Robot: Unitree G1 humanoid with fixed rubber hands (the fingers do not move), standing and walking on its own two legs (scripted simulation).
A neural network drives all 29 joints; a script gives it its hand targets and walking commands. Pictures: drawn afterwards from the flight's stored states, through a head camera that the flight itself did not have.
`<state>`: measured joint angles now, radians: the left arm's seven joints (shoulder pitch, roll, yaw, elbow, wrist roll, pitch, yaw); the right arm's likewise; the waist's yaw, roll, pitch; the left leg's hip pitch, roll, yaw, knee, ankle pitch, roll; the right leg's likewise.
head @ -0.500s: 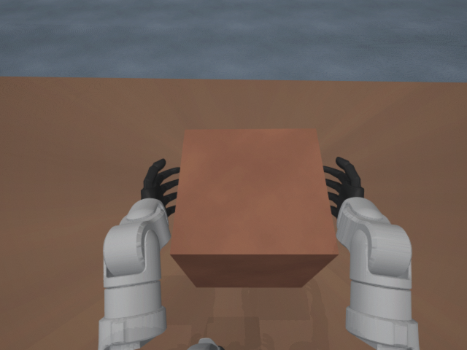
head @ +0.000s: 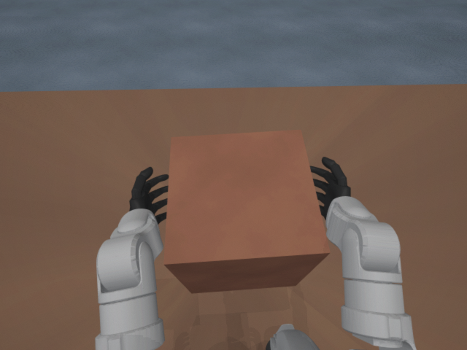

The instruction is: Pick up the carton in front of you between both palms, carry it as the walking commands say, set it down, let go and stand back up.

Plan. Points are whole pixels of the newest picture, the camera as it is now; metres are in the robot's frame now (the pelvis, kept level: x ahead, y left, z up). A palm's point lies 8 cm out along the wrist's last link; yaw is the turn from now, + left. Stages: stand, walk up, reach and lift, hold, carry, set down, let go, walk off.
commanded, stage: carry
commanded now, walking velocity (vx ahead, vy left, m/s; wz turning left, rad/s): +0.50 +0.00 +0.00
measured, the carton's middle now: (240, 220) +0.35 -0.01 +0.02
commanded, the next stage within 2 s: none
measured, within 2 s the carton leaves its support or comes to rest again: neither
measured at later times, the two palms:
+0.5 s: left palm (168, 110) +0.62 +0.12 +0.07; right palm (297, 102) +0.63 -0.18 +0.06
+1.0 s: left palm (175, 60) +0.93 +0.13 +0.02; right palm (272, 57) +0.91 -0.17 +0.02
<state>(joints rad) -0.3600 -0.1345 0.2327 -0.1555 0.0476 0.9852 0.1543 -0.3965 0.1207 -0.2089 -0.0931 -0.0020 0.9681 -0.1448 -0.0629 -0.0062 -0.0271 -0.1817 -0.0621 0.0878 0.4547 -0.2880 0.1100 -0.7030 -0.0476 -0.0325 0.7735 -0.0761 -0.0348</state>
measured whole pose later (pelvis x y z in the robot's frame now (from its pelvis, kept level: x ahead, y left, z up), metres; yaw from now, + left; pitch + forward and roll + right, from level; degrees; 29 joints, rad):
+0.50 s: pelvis +0.30 -0.04 -0.02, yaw +1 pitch +5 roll +2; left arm -0.41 -0.11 0.23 -0.06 0.00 0.98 0.15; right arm -0.39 0.14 -0.24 -0.12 -0.05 1.00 -0.15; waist 0.06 0.00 -0.02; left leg -0.74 0.06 0.02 0.90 -0.14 0.03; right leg -0.22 0.07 -0.09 0.45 -0.24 -0.12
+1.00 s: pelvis +0.60 +0.00 -0.05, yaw -1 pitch +5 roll -1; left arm -0.38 -0.15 0.25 -0.08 0.06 0.99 0.15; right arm -0.39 0.12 -0.23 -0.03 -0.01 0.97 -0.14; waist -0.06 0.00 -0.02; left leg -0.29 -0.07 0.11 0.49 -0.22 0.14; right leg -0.71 -0.06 0.00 1.00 -0.25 -0.02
